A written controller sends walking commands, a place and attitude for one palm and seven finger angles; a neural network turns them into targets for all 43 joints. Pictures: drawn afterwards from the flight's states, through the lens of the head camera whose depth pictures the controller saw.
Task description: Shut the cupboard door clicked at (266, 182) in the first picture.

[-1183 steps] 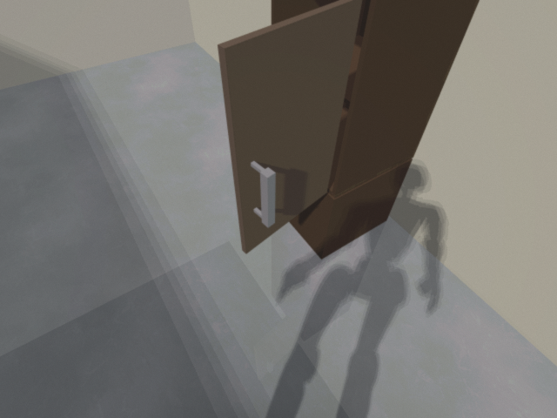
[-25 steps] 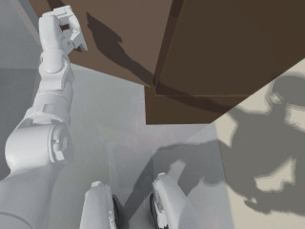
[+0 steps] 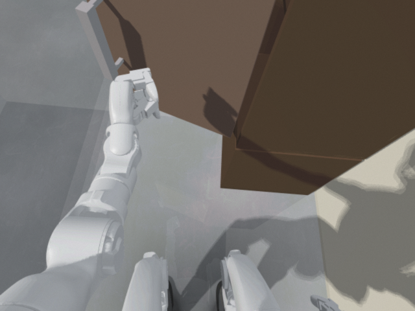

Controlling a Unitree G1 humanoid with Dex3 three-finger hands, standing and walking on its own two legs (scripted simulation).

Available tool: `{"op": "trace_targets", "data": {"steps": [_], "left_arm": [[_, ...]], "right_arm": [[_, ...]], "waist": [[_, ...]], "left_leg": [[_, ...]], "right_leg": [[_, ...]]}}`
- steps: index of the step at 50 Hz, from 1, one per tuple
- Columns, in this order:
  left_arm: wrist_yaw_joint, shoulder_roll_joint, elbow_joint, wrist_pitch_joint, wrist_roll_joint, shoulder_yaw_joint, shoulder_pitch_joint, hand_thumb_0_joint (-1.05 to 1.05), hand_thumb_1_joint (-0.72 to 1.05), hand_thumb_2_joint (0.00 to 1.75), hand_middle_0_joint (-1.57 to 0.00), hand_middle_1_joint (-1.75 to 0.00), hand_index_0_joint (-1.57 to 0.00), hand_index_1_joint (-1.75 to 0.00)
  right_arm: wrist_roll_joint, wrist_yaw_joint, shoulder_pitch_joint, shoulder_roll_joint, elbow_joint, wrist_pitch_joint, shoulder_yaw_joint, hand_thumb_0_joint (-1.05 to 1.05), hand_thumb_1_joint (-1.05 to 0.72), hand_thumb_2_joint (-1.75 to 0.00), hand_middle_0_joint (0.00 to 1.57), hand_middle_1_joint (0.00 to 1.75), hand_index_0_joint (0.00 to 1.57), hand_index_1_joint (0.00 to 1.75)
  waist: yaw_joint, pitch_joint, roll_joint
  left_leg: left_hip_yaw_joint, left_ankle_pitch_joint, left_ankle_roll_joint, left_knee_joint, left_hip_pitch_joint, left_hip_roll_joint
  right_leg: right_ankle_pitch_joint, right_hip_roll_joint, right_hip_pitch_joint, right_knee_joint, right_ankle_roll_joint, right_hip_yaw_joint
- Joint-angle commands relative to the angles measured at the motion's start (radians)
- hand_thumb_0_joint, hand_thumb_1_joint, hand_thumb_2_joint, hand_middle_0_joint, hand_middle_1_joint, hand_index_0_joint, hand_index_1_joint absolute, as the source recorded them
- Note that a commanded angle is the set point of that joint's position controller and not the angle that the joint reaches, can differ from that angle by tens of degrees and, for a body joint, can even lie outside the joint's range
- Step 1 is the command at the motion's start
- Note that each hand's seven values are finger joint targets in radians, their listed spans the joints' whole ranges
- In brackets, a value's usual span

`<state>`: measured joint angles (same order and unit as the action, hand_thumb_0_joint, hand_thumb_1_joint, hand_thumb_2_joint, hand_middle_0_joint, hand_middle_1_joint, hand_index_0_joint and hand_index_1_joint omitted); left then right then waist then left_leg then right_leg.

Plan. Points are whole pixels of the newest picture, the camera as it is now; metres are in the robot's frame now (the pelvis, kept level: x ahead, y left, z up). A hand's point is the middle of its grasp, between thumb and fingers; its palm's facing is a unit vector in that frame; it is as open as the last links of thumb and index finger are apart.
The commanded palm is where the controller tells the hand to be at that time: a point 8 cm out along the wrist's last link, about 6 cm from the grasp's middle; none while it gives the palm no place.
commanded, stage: draw the hand back to the body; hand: left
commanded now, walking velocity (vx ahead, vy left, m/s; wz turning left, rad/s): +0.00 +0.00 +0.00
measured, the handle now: (105, 40) +0.67 +0.17 +0.04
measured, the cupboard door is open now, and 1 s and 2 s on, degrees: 71 71 71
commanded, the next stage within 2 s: step back with the hand held close in 1.66 s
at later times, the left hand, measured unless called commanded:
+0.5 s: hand (92, 114) +0.40 +0.14 +0.14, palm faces +0.05 -1.00 -0.02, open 3.1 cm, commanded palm +0.36 +0.19 +0.14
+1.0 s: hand out of the picture +0.29 +0.23 +0.24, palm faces +0.27 -0.92 -0.29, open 4.0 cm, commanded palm +0.24 +0.28 +0.26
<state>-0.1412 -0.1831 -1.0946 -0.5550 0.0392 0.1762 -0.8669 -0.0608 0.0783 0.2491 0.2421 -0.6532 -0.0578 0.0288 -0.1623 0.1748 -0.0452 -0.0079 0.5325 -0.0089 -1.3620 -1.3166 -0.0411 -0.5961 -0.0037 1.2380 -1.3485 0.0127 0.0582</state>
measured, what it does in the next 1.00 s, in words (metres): rises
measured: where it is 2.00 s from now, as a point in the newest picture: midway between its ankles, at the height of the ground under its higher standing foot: outside the picture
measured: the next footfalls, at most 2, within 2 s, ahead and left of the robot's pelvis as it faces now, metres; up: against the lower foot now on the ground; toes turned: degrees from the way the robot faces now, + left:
none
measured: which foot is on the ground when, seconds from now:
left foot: down 0.00-1.00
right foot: down 0.00-1.00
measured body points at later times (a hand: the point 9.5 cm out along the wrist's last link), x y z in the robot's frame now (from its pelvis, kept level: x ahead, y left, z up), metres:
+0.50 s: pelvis +0.02 -0.01 +0.08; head +0.08 +0.00 +0.52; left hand +0.39 +0.19 +0.15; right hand +0.11 -0.26 -0.04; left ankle +0.05 +0.11 -0.60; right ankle +0.02 -0.12 -0.60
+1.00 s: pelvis +0.04 +0.01 +0.14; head +0.04 -0.01 +0.59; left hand +0.27 +0.28 +0.25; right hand +0.25 -0.18 +0.06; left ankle +0.05 +0.11 -0.60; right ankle +0.02 -0.12 -0.60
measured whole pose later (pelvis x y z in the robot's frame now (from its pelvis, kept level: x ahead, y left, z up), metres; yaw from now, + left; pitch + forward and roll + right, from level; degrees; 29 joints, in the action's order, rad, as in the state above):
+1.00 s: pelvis +0.04 +0.01 +0.14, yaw +2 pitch -1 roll +0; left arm -0.09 -0.30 0.12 0.00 -0.08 0.11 0.22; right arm 0.05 -0.08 0.15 0.20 -0.54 -0.02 -0.08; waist 0.04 0.02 -0.06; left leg 0.03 0.27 -0.03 -0.52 -0.24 0.01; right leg -0.32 0.03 0.17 -0.50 -0.02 0.03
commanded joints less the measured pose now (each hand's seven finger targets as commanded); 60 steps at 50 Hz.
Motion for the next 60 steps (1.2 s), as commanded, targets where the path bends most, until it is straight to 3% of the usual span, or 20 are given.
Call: {"op": "trace_targets", "data": {"steps": [1,4,7,8,10,12,16,21,22,24,29,30,32,33,36,40,42,48,52,60], "left_arm": [[-0.035,-0.148,0.063,-0.018,0.001,0.041,-0.446,0.0,0.9,0.9,-1.3,-1.5,-1.3,-1.5],[-0.025,-0.189,0.106,-0.046,-0.025,0.092,-0.448,0.0,0.9,0.9,-1.3,-1.5,-1.3,-1.5],[0.008,-0.255,0.332,-0.093,-0.047,0.141,-0.302,0.0,0.9,0.9,-1.3,-1.5,-1.3,-1.5],[0.022,-0.239,0.397,-0.089,-0.052,0.12,-0.229,0.0,0.9,0.9,-1.3,-1.5,-1.3,-1.5],[0.052,-0.209,0.491,-0.047,-0.065,0.075,-0.115,0.0,0.9,0.9,-1.3,-1.5,-1.3,-1.5],[0.08,-0.166,0.557,0.018,-0.089,0.028,-0.031,0.0,0.9,0.9,-1.3,-1.5,-1.3,-1.5],[0.117,-0.137,0.709,0.106,-0.176,-0.008,0.042,0.0,0.9,0.9,-1.3,-1.5,-1.3,-1.5],[0.141,-0.119,0.741,0.082,-0.192,-0.046,0.17,0.0,0.9,0.9,-1.3,-1.5,-1.3,-1.5],[0.15,-0.116,0.759,0.079,-0.183,-0.065,0.197,0.0,0.9,0.9,-1.3,-1.5,-1.3,-1.5],[0.17,-0.128,0.764,0.088,-0.175,-0.064,0.33,0.0,0.9,0.9,-1.3,-1.5,-1.3,-1.5],[0.221,-0.17,0.913,0.174,-0.236,-0.02,0.542,0.0,0.9,0.9,-1.16,-1.35,-1.16,-1.35],[0.168,-0.242,1.006,0.229,-0.14,-0.065,0.557,0.0,0.9,0.9,-1.13,-1.32,-1.13,-1.32],[0.123,-0.237,1.14,0.298,-0.142,-0.055,0.592,0.0,0.9,0.9,-1.08,-1.26,-1.08,-1.26],[0.108,-0.238,1.175,0.324,-0.135,-0.061,0.614,0.0,0.9,0.9,-1.05,-1.23,-1.05,-1.23],[0.065,-0.259,1.254,0.385,-0.124,-0.048,0.627,0.0,0.9,0.9,-0.97,-1.14,-0.97,-1.14],[0.044,-0.241,1.313,0.445,-0.117,-0.05,0.731,0.0,0.9,0.9,-0.86,-1.02,-0.86,-1.02],[0.047,-0.23,1.338,0.469,-0.117,-0.054,0.8,0.0,0.9,0.9,-0.81,-0.96,-0.81,-0.96],[0.046,-0.256,1.444,0.5,-0.117,0.023,0.958,0.0,0.9,0.9,-0.64,-0.78,-0.64,-0.78],[0.033,-0.347,1.549,0.5,-0.118,0.143,1.033,0.0,0.9,0.9,-0.53,-0.66,-0.53,-0.66],[0.015,-0.377,1.732,0.479,-0.117,0.249,1.205,0.0,0.9,0.9,-0.31,-0.42,-0.31,-0.42]], "right_arm": [[-0.002,-0.016,0.192,0.159,0.037,-0.01,0.043,0.0,-0.9,-0.9,0.2,0.3,0.2,0.3],[-0.007,-0.018,0.184,0.157,0.056,-0.006,0.041,0.0,-0.9,-0.9,0.2,0.3,0.2,0.3],[0.003,-0.013,0.175,0.155,0.113,-0.008,0.049,0.0,-0.9,-0.9,0.2,0.3,0.2,0.3],[0.014,-0.011,0.168,0.15,0.128,-0.011,0.05,0.0,-0.9,-0.9,0.2,0.3,0.2,0.3],[0.035,-0.011,0.166,0.142,0.148,-0.019,0.05,0.0,-0.9,-0.9,0.2,0.3,0.2,0.3],[0.055,-0.023,0.173,0.14,0.161,-0.022,0.052,0.0,-0.9,-0.9,0.2,0.3,0.2,0.3],[0.09,-0.07,0.147,0.14,0.173,-0.005,0.046,0.0,-0.9,-0.9,0.2,0.3,0.2,0.3],[0.096,-0.102,0.103,0.132,0.143,0.046,0.031,0.0,-0.9,-0.9,0.2,0.3,0.2,0.3],[0.097,-0.103,0.099,0.132,0.147,0.054,0.029,0.0,-0.9,-0.9,0.2,0.3,0.2,0.3],[0.1,-0.096,0.071,0.129,0.159,0.059,0.023,0.0,-0.9,-0.9,0.2,0.3,0.2,0.3],[0.12,-0.092,-0.008,0.123,0.234,0.06,0.009,0.0,-0.9,-0.9,0.2,0.3,0.2,0.3],[0.126,-0.117,-0.058,0.096,0.264,0.019,0.019,0.0,-0.9,-0.9,0.2,0.3,0.2,0.3],[0.128,-0.146,-0.082,0.089,0.298,0.006,0.009,0.0,-0.9,-0.9,0.2,0.3,0.2,0.3],[0.128,-0.155,-0.1,0.085,0.298,0.007,0.002,0.0,-0.9,-0.9,0.2,0.3,0.2,0.3],[0.126,-0.18,-0.129,0.081,0.29,0.016,-0.011,0.0,-0.9,-0.9,0.2,0.3,0.2,0.3],[0.119,-0.191,-0.147,0.074,0.272,0.044,-0.029,0.0,-0.9,-0.9,0.2,0.3,0.2,0.3],[0.115,-0.189,-0.152,0.079,0.265,0.056,-0.036,0.0,-0.9,-0.9,0.2,0.3,0.2,0.3],[0.103,-0.172,-0.184,0.073,0.252,0.086,-0.052,0.0,-0.9,-0.9,0.2,0.3,0.2,0.3],[0.09,-0.168,-0.196,0.077,0.238,0.109,-0.05,0.0,-0.9,-0.9,0.2,0.3,0.2,0.3],[0.088,-0.155,-0.195,0.068,0.223,0.168,-0.04,0.0,-0.9,-0.9,0.2,0.3,0.2,0.3]], "waist": [[-0.062,0.423,0.015],[-0.031,0.518,-0.022],[0.065,0.724,-0.083],[0.078,0.744,-0.088],[0.084,0.695,-0.042],[0.064,0.628,0.037],[0.046,0.436,0.151],[0.064,0.263,0.098],[0.069,0.239,0.042],[0.105,0.22,-0.019],[0.159,0.182,-0.013],[0.165,0.238,0.038],[0.155,0.195,0.045],[0.155,0.162,-0.003],[0.146,0.09,0.028],[0.157,0.048,0.002],[0.164,0.019,0.028],[0.187,-0.051,-0.003],[0.208,-0.041,-0.013],[0.222,-0.039,-0.06]], "left_leg": [[-0.042,-0.199,-0.016,0.13,0.363,0.029],[-0.041,-0.273,-0.011,0.12,0.394,0.029],[-0.032,-0.416,0.0,0.163,0.549,0.028],[-0.026,-0.444,0.003,0.183,0.592,0.026],[-0.008,-0.426,-0.004,0.227,0.592,0.027],[0.002,-0.383,-0.013,0.276,0.582,0.026],[0.023,-0.27,-0.031,0.37,0.568,0.033],[0.014,-0.234,-0.027,0.447,0.667,0.031],[0.016,-0.242,-0.028,0.46,0.703,0.033],[0.013,-0.272,-0.019,0.502,0.757,0.033],[0.023,-0.314,-0.018,0.588,0.813,0.036],[0.032,-0.332,-0.018,0.637,0.878,0.04],[0.03,-0.361,-0.025,0.671,0.917,0.038],[0.034,-0.365,-0.027,0.692,0.941,0.037],[0.019,-0.367,-0.031,0.752,1.011,0.03],[0.008,-0.415,-0.028,0.826,1.116,0.028],[-0.002,-0.438,-0.026,0.863,1.145,0.025],[-0.007,-0.473,-0.014,0.949,1.201,0.019],[-0.006,-0.522,-0.012,0.968,1.22,0.018],[-0.003,-0.599,-0.002,0.971,1.251,0.014]], "right_leg": [[0.27,-0.032,-0.146,0.202,-0.003,-0.027],[0.337,-0.031,-0.18,0.175,0.001,-0.034],[0.471,-0.031,-0.33,0.168,0.009,-0.043],[0.499,-0.033,-0.361,0.186,0.008,-0.042],[0.525,-0.036,-0.452,0.242,0.001,-0.047],[0.526,-0.039,-0.527,0.303,-0.008,-0.049],[0.449,-0.032,-0.625,0.446,-0.025,-0.06],[0.367,-0.026,-0.587,0.512,-0.016,-0.041],[0.374,-0.025,-0.577,0.52,-0.011,-0.04],[0.39,-0.022,-0.598,0.528,0.001,-0.026],[0.439,-0.018,-0.73,0.583,0.004,-0.022],[0.444,0.004,-0.811,0.643,0.003,-0.079],[0.479,0.007,-0.848,0.686,-0.003,-0.07],[0.49,0.011,-0.86,0.703,-0.005,-0.069],[0.479,0.007,-0.88,0.765,-0.003,-0.052],[0.503,0.005,-0.944,0.829,0.001,-0.035],[0.508,0.004,-0.979,0.862,0.003,-0.025],[0.521,0.007,-1.054,0.931,0.002,-0.014],[0.554,0.007,-1.11,0.958,0.002,-0.015],[0.584,0.005,-1.135,0.962,-0.001,-0.009]]}}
